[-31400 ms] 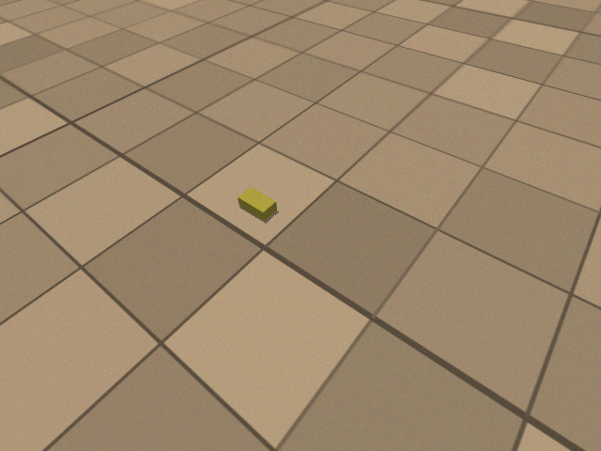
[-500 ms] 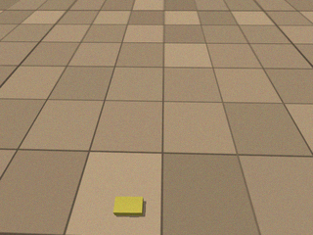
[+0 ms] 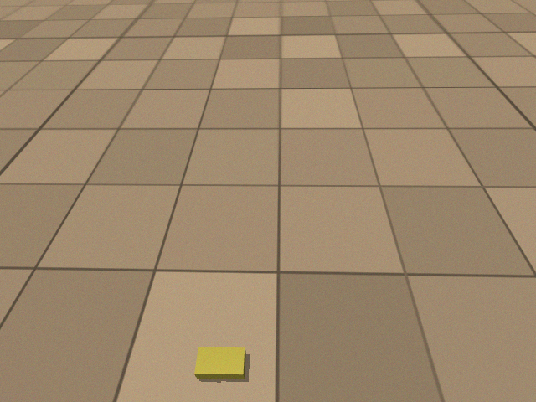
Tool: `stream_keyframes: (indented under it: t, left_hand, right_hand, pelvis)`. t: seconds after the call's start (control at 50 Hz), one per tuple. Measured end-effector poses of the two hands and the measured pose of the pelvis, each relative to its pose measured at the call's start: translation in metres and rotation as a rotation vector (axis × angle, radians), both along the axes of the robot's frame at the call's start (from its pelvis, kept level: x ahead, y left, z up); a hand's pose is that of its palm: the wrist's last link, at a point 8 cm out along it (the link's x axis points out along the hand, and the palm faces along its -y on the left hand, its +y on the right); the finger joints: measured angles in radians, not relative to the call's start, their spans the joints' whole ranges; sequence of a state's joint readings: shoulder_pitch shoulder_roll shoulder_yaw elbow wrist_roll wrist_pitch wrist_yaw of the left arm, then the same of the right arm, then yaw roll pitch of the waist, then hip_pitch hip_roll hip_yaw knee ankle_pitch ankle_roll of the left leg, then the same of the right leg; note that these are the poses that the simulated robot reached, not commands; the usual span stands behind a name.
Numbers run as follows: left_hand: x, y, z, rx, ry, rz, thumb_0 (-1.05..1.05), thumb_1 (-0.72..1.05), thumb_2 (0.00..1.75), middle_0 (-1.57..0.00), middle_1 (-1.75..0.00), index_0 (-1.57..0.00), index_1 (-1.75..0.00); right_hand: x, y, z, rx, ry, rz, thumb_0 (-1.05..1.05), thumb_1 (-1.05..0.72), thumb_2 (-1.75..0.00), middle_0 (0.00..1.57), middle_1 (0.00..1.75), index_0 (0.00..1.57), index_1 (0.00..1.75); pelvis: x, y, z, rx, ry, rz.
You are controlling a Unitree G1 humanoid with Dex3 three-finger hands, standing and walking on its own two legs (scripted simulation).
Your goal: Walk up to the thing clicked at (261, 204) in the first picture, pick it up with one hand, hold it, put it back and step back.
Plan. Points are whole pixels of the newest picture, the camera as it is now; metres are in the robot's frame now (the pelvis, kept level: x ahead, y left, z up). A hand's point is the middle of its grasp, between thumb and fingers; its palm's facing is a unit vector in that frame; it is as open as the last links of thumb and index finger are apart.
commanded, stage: stand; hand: left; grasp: from above
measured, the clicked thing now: (221, 362) +0.43 +0.21 -0.75
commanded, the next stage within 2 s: step back in 1.52 s
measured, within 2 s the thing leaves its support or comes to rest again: neither
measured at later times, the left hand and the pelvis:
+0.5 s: hand out of the picture +0.08 +0.24 -0.16, palm faces +0.03 -0.94 -0.33, open 7.4 cm; pelvis +0.01 -0.01 +0.00, yaw +0 degrees
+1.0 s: hand out of the picture +0.07 +0.24 -0.16, palm faces +0.02 -0.94 -0.34, open 7.4 cm; pelvis +0.01 -0.01 +0.00, yaw +0 degrees
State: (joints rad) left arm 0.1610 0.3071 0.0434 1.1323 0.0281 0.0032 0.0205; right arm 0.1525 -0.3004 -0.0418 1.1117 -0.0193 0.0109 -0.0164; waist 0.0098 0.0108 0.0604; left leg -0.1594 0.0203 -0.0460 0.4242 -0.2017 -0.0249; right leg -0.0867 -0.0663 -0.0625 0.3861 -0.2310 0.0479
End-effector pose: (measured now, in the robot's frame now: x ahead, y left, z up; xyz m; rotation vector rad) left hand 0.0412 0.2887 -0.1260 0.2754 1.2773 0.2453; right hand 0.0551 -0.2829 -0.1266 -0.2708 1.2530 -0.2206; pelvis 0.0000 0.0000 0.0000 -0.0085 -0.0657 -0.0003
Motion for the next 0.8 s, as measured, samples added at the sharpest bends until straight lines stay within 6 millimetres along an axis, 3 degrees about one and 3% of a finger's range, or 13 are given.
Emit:
stream_keyframes:
  t: [0.2, 0.5, 0.8]
  left_hand:
    - [0.009, -0.004, 0.001, -0.003, 0.01, 0.002, 0.0, 0.91, 0.9, -0.21, -0.3, -0.2, -0.3]
    - [0.031, -0.007, 0.006, -0.005, -0.04, -0.013, 0.0, 0.91, 0.9, -0.21, -0.3, -0.2, -0.3]
    - [0.023, -0.005, 0.007, 0.002, -0.021, -0.015, 0.0, 0.91, 0.9, -0.21, -0.3, -0.2, -0.3]
  right_hand:
    - [0.0, -0.008, 0.001, -0.009, 0.03, 0.003, 0.0, -0.9, -0.9, 0.2, 0.3, 0.2, 0.3]
    - [0.019, -0.009, 0.003, -0.007, -0.013, 0.024, 0.0, -0.9, -0.9, 0.2, 0.3, 0.2, 0.3]
    - [0.015, -0.015, 0.004, -0.006, 0.0, 0.025, 0.0, -0.9, -0.9, 0.2, 0.3, 0.2, 0.3]
  pelvis:
    - [0.006, -0.005, 0.001, 0.0, 0.006, -0.001]
    - [0.008, -0.007, 0.003, 0.001, 0.006, -0.002]
    - [0.006, -0.01, 0.003, 0.003, 0.014, 0.001]
